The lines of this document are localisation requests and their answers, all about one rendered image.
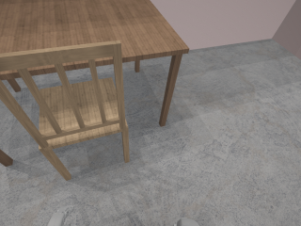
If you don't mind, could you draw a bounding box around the chair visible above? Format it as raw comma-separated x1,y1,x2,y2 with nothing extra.
0,40,130,181

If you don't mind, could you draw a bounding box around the table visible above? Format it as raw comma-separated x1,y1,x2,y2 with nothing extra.
0,0,189,167

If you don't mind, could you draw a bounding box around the robot left hand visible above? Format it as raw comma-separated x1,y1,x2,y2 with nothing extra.
46,205,76,226

